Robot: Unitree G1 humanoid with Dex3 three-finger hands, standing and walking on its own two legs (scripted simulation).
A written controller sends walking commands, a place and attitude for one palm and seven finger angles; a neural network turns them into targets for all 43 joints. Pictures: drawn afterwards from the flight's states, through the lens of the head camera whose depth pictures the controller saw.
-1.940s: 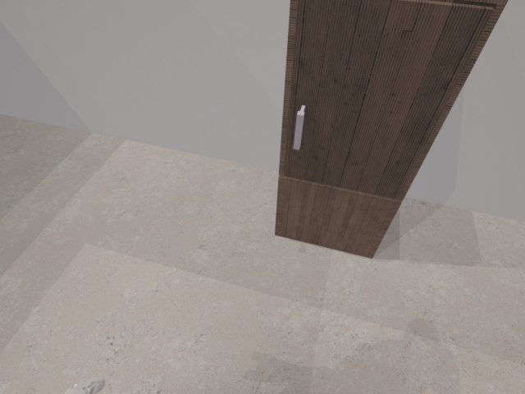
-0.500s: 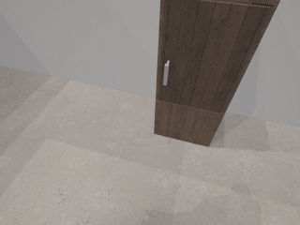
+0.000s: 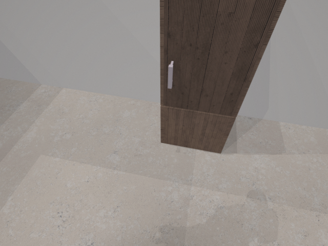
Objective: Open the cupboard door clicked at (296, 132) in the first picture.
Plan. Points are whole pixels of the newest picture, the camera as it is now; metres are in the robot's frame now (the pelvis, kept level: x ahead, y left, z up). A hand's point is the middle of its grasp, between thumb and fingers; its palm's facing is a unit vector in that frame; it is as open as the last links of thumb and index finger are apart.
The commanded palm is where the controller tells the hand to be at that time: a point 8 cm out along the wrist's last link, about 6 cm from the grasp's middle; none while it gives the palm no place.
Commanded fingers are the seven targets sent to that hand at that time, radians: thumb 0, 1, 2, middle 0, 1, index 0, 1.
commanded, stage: turn to face it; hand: left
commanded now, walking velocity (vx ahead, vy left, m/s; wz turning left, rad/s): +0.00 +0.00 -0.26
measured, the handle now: (171, 74) +0.87 +0.02 -0.11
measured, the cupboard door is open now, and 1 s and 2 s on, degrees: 0 0 0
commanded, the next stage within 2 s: take the last steps up to it in 0.28 s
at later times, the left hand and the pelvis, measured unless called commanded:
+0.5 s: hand out of the picture +0.06 +0.18 -0.18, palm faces -0.12 -0.96 -0.24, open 7.4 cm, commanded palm none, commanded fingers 0.00 0.90 0.90 -0.20 -0.30 -0.20 -0.30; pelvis -0.02 +0.00 -0.02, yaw -9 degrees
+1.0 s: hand out of the picture +0.13 +0.19 -0.18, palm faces -0.16 -0.98 -0.12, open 7.4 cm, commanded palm none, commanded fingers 0.00 0.90 0.90 -0.20 -0.30 -0.20 -0.30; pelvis +0.10 +0.02 +0.01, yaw -12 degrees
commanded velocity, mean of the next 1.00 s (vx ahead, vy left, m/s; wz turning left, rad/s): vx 0.19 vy -0.03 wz -0.13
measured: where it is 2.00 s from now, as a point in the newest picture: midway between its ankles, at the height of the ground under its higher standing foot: (186, 235)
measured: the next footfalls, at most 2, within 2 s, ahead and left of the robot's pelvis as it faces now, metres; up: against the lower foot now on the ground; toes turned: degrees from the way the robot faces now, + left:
left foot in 0.82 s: +0.13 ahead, +0.11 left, +0.00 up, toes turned -3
right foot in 1.28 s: +0.31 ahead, -0.19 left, +0.00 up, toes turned -21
